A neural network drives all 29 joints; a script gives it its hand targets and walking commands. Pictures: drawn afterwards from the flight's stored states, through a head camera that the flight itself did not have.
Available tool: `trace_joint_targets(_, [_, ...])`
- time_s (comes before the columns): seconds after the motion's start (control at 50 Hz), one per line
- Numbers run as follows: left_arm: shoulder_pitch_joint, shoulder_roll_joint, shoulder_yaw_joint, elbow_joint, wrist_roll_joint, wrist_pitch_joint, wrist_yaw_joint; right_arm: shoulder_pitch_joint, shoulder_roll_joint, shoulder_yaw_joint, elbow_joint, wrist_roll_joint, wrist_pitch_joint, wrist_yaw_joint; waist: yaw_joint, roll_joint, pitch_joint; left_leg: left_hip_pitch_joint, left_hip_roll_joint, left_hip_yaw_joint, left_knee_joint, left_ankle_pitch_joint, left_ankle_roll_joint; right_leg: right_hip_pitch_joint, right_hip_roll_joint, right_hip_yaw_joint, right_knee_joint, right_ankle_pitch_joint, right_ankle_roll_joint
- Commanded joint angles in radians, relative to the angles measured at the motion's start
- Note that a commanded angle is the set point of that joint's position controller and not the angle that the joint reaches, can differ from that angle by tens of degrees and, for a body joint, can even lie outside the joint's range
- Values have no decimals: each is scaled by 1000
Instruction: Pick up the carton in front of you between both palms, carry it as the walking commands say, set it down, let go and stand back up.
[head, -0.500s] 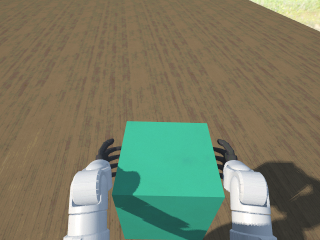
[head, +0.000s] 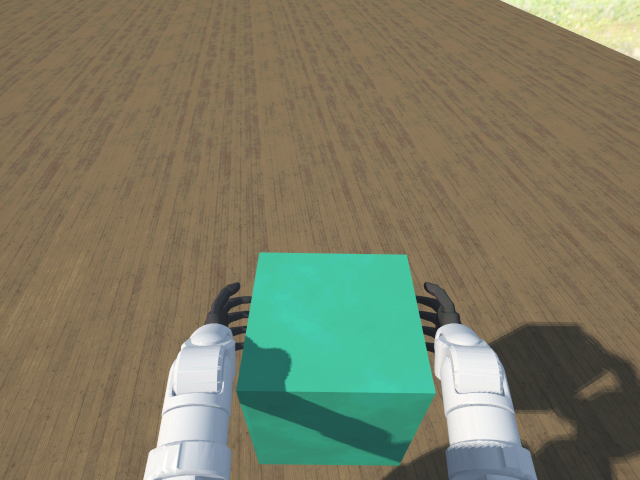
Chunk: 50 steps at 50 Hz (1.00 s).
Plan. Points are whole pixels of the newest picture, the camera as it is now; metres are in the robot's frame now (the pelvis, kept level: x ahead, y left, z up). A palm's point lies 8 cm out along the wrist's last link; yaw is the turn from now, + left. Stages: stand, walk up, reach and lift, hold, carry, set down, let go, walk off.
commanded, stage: carry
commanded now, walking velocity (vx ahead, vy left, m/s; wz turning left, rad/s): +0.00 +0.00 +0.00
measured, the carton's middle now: (331, 362) +0.30 +0.00 -0.04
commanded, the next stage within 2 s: none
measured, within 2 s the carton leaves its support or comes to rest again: neither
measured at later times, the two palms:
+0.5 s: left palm (221, 343) +0.28 +0.14 +0.05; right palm (456, 344) +0.28 -0.16 +0.05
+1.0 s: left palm (246, 246) +0.44 +0.13 +0.06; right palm (437, 251) +0.43 -0.17 +0.06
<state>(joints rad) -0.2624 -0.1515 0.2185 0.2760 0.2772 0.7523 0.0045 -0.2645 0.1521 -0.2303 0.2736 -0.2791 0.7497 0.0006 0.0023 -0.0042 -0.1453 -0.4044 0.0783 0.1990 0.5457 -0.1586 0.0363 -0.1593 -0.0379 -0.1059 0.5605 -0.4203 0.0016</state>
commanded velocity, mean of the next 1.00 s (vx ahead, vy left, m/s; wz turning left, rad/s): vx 0.30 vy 0.00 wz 0.00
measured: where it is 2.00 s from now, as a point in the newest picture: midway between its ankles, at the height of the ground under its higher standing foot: outside the picture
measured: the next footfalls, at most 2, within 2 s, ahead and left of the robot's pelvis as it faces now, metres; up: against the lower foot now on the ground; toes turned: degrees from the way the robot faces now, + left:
right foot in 1.02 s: +0.30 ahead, -0.14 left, +0.00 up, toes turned -7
left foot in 1.36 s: +0.44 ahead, +0.08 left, +0.00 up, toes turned -12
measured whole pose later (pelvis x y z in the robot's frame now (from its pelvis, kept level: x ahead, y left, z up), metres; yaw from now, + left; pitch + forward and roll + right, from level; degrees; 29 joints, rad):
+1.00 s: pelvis +0.15 -0.01 +0.02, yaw -1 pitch +4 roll +0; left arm -0.20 -0.14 0.18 0.11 0.22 0.74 0.01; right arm -0.21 0.14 -0.15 0.13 -0.22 0.74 -0.03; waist -0.02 0.01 -0.11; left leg -0.09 0.07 0.21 0.32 -0.28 -0.02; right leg -0.41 -0.09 -0.18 0.46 -0.19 0.01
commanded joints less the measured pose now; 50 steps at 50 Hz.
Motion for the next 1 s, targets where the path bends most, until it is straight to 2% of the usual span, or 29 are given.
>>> trace_joint_targets(0.0, [-539, -874, -462, 6, -210, -108, -218, -515, 885, 460, 16, 206, -101, 213, -4, -4, -160, 229, 94, -143, -70, 91, -1, -141, -103, 94, -139, 148, -28])
trace_joint_targets(0.08, [-545, -908, -480, 10, -211, -127, -224, -528, 920, 481, 21, 212, -122, 220, -4, 6, -185, 241, 96, -143, -70, 113, 0, -131, -97, 91, -128, 157, -31])
trace_joint_targets(0.16, [-499, -917, -541, -61, -248, -87, -220, -491, 928, 545, -48, 254, -84, 220, -3, 9, -207, 246, 99, -139, -61, 156, 0, -120, -94, 88, -112, 190, -30])
trace_joint_targets(0.22, [-466, -895, -545, -81, -253, -57, -216, -457, 904, 543, -67, 257, -54, 217, -2, 7, -207, 242, 102, -136, -56, 173, 1, -121, -93, 88, -107, 208, -28])
trace_joint_targets(0.4, [-489, -895, -561, -113, -269, -53, -215, -469, 901, 552, -94, 265, -50, 215, -4, 5, -184, 229, 100, -136, -65, 127, -4, -139, -94, 98, -117, 185, -35])
trace_joint_targets(0.42, [-486, -893, -560, -114, -268, -53, -214, -465, 903, 554, -94, 266, -50, 214, -2, 3, -188, 229, 102, -131, -86, 42, -11, -135, -101, 98, -144, 114, -33])
trace_joint_targets(0.46, [-489, -890, -561, -122, -267, -54, -212, -481, 903, 556, -106, 269, -51, 213, 6, -36, -144, 192, 71, -97, -104, -236, -33, -128, -125, 145, -275, -175, -58])
trace_joint_targets(0.48, [-505, -891, -558, -127, -266, -55, -212, -494, 905, 559, -110, 269, -53, 213, 8, -77, -91, 129, 38, -59, -57, -280, -50, -117, -161, 210, -351, -294, -84])
trace_joint_targets(0.5, [-516, -893, -554, -126, -266, -57, -213, -508, 904, 562, -116, 270, -57, 213, 10, -112, -31, 65, -1, -4, 11, -235, -65, -104, -208, 270, -416, -344, -108])
trace_joint_targets(0.52, [-521, -894, -553, -125, -268, -59, -213, -522, 904, 562, -120, 272, -59, 213, 15, -127, 6, 17, -3, 0, 66, -185, -66, -85, -242, 296, -435, -315, -128])
trace_joint_targets(0.54, [-518, -893, -552, -123, -269, -60, -213, -529, 905, 560, -119, 273, -59, 213, 18, -130, 13, -21, 7, -14, 75, -163, -63, -44, -255, 292, -430, -254, -142])
trace_joint_targets(0.56, [-512, -890, -554, -122, -269, -60, -211, -524, 902, 557, -112, 274, -58, 213, 17, -127, 1, -39, 8, -15, 43, -166, -57, 13, -252, 269, -404, -173, -147])
trace_joint_targets(0.6, [-492, -884, -551, -114, -261, -53, -206, -491, 890, 547, -85, 274, -54, 212, 6, -104, -55, 78, -20, 17, -81, -148, -40, 55, -209, 172, -277, 55, -123])
trace_joint_targets(0.62, [-466, -879, -546, -109, -256, -48, -203, -472, 885, 540, -72, 271, -53, 211, 1, -75, -110, 238, -16, 3, -111, -123, -28, -13, -168, 111, -200, 126, -90])
trace_joint_targets(0.64, [-456, -874, -543, -113, -250, -43, -203, -448, 879, 530, -58, 264, -51, 209, -9, 33, -156, 374, 59, -129, -174, -163, 12, -111, -104, 18, -58, 168, -36])
trace_joint_targets(0.66, [-465, -872, -539, -111, -242, -39, -204, -405, 872, 511, -33, 248, -48, 208, -24, 205, -192, 507, 208, -380, -264, -144, 88, -268, -40, -50, 133, 85, 8])
trace_joint_targets(0.68, [-479, -867, -546, -117, -243, -40, -207, -377, 868, 503, -29, 240, -50, 206, -35, 279, -184, 614, 314, -582, -317, -98, 174, -456, 12, -36, 253, -100, 8])
trace_joint_targets(0.7, [-478, -866, -561, -118, -253, -44, -208, -381, 865, 511, -52, 242, -53, 204, -36, 203, -172, 627, 362, -622, -326, -53, 212, -533, -16, 35, 351, -179, -7])
trace_joint_targets(0.72, [-474, -873, -576, -131, -262, -52, -209, -395, 874, 534, -84, 253, -56, 201, -32, 123, -193, 616, 369, -594, -327, -45, 209, -545, -40, 73, 387, -179, -18])
trace_joint_targets(0.74, [-466, -883, -592, -151, -274, -58, -209, -415, 889, 567, -123, 270, -61, 200, -26, 71, -205, 592, 355, -529, -341, -93, 181, -531, -62, 82, 357, -134, -24])
trace_joint_targets(0.76, [-469, -889, -608, -176, -289, -62, -209, -438, 902, 602, -164, 289, -64, 198, -24, 62, -197, 543, 328, -451, -373, -150, 147, -497, -70, 72, 287, -83, -25])
trace_joint_targets(0.78, [-477, -892, -629, -200, -304, -65, -208, -459, 907, 633, -203, 309, -66, 197, -25, 79, -189, 501, 297, -373, -401, -174, 125, -455, -64, 41, 229, -20, -21])
trace_joint_targets(0.82, [-467, -882, -657, -239, -317, -63, -199, -466, 893, 669, -243, 331, -63, 193, -23, 121, -184, 448, 251, -275, -423, -184, 99, -381, -54, 5, 132, 82, -12])
trace_joint_targets(0.9, [-401, -834, -620, -232, -286, -48, -188, -389, 842, 647, -227, 307, -47, 189, -27, 146, -162, 410, 213, -167, -408, -145, 81, -299, -36, -56, -22, 212, 3])
trace_joint_targets(0.94, [-395, -824, -598, -216, -275, -44, -187, -379, 829, 626, -214, 289, -43, 188, -26, 140, -140, 374, 198, -127, -375, -149, 74, -230, -27, -95, -93, 261, 11])
trace_joint_targets(0.98, [-377, -821, -569, -182, -265, -43, -190, -383, 825, 600, -193, 269, -39, 186, -12, 98, -138, 277, 158, -74, -265, -222, 42, -59, -14, -133, -153, 262, 12])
